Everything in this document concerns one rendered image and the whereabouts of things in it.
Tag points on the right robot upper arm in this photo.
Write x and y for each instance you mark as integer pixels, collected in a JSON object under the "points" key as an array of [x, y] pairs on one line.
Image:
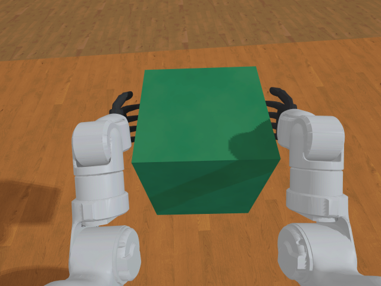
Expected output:
{"points": [[320, 254]]}

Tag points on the robot left hand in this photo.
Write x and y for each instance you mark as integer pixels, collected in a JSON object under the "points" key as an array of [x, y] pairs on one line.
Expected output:
{"points": [[118, 109]]}

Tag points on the left robot upper arm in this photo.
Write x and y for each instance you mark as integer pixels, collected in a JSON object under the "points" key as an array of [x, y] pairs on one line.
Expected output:
{"points": [[103, 256]]}

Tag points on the left robot forearm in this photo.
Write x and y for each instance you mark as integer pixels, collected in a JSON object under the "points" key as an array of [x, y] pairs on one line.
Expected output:
{"points": [[97, 149]]}

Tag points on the carton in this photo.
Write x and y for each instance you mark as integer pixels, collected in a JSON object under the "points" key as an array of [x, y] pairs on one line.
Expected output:
{"points": [[204, 142]]}

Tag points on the robot right hand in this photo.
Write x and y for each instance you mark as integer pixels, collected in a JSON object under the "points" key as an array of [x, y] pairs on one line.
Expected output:
{"points": [[288, 104]]}

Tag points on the right robot forearm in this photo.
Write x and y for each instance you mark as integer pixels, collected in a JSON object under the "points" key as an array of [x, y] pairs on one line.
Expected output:
{"points": [[316, 158]]}

